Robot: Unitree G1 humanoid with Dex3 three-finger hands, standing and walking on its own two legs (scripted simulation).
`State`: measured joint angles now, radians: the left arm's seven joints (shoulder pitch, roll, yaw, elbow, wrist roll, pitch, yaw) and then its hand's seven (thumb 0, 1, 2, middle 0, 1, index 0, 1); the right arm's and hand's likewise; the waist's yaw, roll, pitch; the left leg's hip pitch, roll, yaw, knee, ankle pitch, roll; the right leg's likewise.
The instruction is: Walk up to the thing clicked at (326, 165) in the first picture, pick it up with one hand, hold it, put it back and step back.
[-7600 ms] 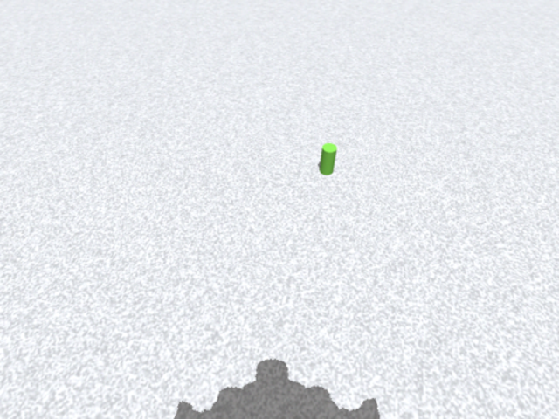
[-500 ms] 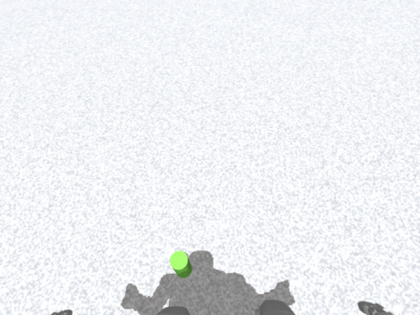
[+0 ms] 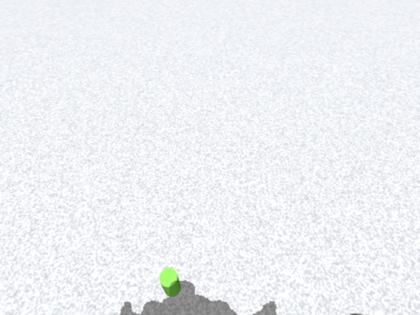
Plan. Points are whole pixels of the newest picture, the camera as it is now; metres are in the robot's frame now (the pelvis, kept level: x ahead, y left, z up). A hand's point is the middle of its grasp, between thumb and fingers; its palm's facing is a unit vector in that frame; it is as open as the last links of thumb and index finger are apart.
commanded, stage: stand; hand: left
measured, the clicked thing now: (170, 282) +0.37 +0.18 -0.69
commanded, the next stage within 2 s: go down in 2.00 s
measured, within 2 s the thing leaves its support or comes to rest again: neither
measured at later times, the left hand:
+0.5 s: hand out of the picture +0.07 +0.26 -0.15, palm faces -0.01 -0.94 -0.35, open 7.4 cm
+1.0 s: hand out of the picture +0.10 +0.26 -0.15, palm faces -0.01 -0.94 -0.34, open 7.4 cm
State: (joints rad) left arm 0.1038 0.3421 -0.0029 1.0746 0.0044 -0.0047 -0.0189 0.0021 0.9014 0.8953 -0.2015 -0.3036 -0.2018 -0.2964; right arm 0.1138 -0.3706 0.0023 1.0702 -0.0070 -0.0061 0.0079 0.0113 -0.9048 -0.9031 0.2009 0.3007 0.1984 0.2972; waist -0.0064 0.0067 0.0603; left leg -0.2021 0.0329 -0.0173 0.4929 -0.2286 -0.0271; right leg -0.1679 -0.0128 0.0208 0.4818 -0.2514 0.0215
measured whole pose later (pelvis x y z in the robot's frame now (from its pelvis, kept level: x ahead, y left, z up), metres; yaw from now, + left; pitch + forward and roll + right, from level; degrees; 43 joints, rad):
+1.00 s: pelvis +0.02 +0.00 +0.01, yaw +1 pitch -1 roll +0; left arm 0.09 0.35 0.01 1.14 0.01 -0.01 -0.01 0.00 0.90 0.90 -0.20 -0.30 -0.20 -0.30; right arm 0.08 -0.36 0.01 1.15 -0.01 -0.01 0.01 0.01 -0.90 -0.90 0.20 0.30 0.20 0.30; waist 0.00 0.01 0.05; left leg -0.15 0.03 -0.02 0.34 -0.17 -0.03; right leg -0.11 -0.02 0.01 0.32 -0.19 0.03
